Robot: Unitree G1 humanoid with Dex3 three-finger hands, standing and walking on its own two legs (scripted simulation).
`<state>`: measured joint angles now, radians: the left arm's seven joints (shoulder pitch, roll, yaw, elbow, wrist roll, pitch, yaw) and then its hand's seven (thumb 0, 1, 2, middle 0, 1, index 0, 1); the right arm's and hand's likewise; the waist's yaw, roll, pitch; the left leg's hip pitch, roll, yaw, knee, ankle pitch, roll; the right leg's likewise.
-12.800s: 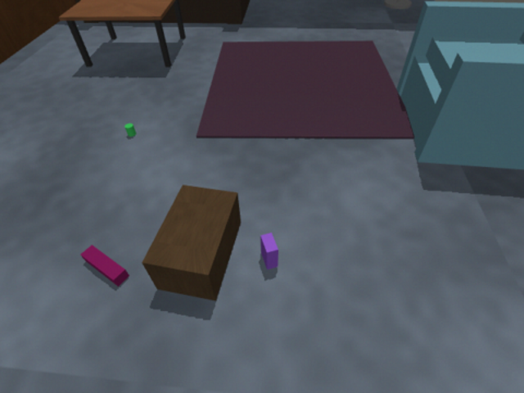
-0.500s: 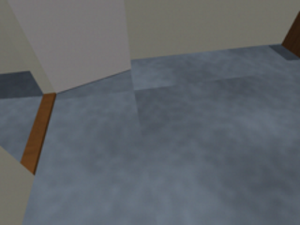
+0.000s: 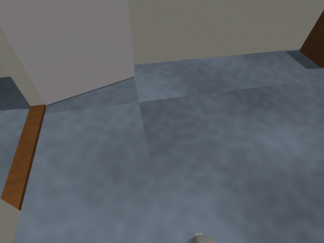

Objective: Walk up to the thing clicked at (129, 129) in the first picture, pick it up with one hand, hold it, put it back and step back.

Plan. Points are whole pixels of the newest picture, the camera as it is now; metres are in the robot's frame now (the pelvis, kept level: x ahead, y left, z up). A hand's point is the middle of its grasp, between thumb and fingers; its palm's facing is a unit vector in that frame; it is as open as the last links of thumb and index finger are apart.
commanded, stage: walk up
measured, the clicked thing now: out of the picture +0.26 -1.45 -0.74
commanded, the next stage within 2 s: none
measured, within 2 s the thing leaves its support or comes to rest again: neither
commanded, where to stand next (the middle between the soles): +0.86 -0.02 m, yaw +0 degrees
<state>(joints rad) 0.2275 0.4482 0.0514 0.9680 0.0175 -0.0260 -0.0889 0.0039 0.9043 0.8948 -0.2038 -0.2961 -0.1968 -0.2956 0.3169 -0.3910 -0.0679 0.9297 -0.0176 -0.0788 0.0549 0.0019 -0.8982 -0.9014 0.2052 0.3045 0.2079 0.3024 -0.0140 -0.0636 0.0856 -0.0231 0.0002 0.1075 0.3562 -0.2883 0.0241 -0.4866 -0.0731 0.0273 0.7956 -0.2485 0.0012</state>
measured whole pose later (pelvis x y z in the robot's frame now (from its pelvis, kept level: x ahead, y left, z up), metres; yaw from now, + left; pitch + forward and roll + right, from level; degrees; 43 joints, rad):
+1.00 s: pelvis +0.45 -0.02 -0.02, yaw -1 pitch -2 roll +1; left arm 0.23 0.42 0.06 0.89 0.02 -0.06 -0.09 0.00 0.90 0.89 -0.21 -0.30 -0.20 -0.30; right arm 0.37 -0.44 -0.05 0.85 -0.01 -0.06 0.04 0.00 -0.90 -0.90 0.21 0.30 0.21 0.30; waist -0.02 0.02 0.08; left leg -0.14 0.10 0.09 0.67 -0.45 0.00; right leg -0.39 -0.06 -0.06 0.61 -0.18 -0.02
